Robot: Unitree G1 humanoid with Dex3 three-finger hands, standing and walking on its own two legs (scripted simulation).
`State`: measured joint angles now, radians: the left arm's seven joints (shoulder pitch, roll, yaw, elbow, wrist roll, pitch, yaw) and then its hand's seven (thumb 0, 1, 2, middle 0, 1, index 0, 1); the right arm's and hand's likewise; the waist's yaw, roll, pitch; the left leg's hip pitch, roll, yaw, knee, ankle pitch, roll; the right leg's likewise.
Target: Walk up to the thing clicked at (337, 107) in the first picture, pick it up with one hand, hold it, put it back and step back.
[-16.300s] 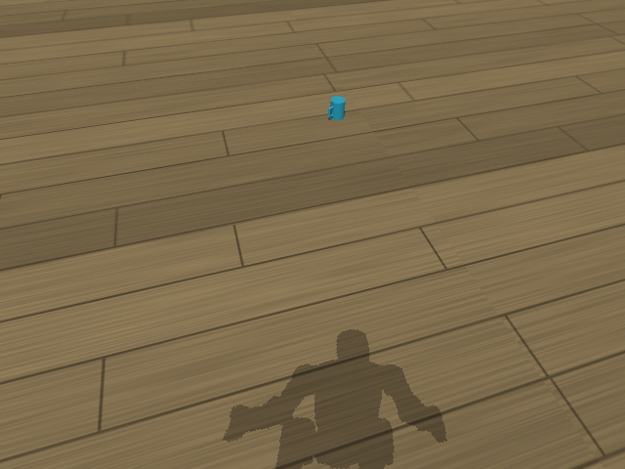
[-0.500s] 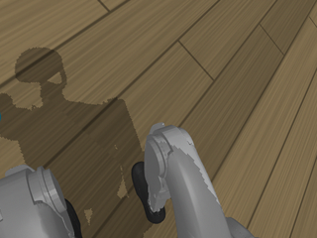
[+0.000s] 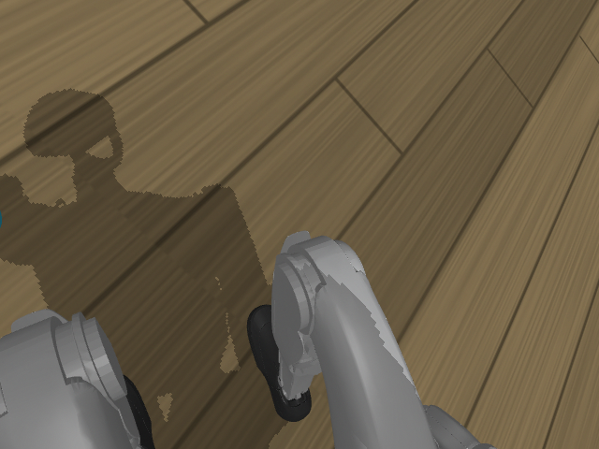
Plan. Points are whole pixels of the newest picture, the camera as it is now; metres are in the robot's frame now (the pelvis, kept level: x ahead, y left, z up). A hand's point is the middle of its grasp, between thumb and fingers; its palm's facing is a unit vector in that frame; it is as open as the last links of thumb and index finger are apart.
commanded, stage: close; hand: left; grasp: from above
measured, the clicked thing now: out of the picture +0.44 +0.31 -0.25
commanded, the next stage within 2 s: settle in 0.72 s
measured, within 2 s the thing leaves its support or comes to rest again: leaves its support in 1.18 s
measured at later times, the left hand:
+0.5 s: hand out of the picture +0.45 +0.32 -0.21, palm faces -0.45 -0.12 -0.88, open 11.7 cm
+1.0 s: hand out of the picture +0.45 +0.32 -0.21, palm faces -0.44 -0.11 -0.89, open 11.3 cm
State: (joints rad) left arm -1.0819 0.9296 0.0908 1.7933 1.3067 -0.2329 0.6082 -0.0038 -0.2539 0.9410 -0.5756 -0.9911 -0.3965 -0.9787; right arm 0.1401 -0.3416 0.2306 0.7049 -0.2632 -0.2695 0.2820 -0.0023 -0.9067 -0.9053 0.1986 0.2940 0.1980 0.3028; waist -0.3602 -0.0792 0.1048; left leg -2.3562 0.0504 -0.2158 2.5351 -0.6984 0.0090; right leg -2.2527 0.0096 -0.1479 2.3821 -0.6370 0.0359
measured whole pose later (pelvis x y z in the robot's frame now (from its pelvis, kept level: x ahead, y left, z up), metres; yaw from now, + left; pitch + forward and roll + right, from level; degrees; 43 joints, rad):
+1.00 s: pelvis +0.00 +0.00 +0.00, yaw +0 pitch +28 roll -12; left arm -1.07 0.92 0.06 1.76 1.27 -0.22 0.59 -0.01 -0.22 0.88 -0.64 -0.92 -0.44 -0.91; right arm 0.15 -0.34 0.24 0.70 -0.26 -0.27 0.28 0.00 -0.92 -0.91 0.20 0.29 0.20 0.30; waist -0.35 -0.08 0.11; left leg -2.35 0.05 -0.22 2.53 -0.70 0.00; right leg -2.25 0.01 -0.15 2.37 -0.63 0.03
